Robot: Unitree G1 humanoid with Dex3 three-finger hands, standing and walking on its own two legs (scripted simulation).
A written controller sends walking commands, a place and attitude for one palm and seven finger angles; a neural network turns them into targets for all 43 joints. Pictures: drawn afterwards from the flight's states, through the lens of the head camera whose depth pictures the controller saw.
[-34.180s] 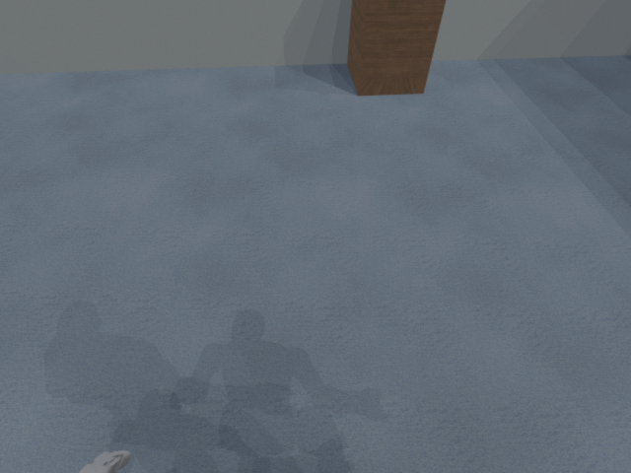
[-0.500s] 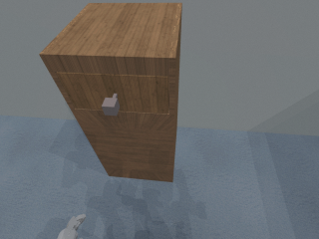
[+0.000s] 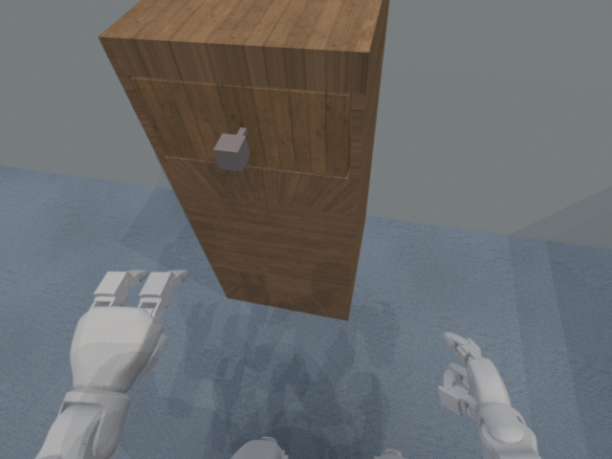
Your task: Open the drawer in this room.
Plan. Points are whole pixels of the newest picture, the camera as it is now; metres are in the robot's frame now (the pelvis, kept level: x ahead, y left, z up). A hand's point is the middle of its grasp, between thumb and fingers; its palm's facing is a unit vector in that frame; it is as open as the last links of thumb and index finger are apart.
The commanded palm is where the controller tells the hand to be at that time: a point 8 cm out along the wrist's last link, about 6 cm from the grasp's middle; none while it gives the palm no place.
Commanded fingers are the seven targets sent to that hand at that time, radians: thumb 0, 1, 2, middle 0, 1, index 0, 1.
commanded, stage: raise the hand with hooked fingers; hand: left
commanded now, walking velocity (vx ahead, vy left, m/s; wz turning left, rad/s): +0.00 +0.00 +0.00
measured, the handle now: (236, 144) +0.59 +0.23 +0.05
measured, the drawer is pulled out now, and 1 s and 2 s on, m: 0.00 0.00 0.00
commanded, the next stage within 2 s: move the hooked fingers above the handle in 1.26 s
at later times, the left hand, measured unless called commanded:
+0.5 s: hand (124, 258) +0.30 +0.28 +0.10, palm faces +0.13 -0.08 -0.99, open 12.7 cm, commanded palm +0.27 +0.27 +0.16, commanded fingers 0.00 -0.45 0.32 -0.30 -1.17 -0.30 -1.17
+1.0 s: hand (118, 195) +0.35 +0.28 +0.16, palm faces +0.01 -0.06 -1.00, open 13.8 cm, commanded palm +0.32 +0.28 +0.22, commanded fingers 0.00 -0.50 0.30 -0.30 -1.20 -0.30 -1.20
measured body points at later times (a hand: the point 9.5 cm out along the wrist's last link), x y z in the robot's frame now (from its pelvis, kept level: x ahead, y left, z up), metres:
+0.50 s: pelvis +0.02 +0.04 +0.04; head +0.06 +0.02 +0.49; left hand +0.29 +0.28 +0.16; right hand +0.21 -0.20 -0.07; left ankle +0.01 +0.15 -0.69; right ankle +0.02 -0.09 -0.69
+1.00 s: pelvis +0.03 +0.04 +0.06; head +0.06 +0.00 +0.50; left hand +0.34 +0.28 +0.22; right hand +0.22 -0.18 -0.06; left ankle +0.01 +0.15 -0.69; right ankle +0.03 -0.09 -0.69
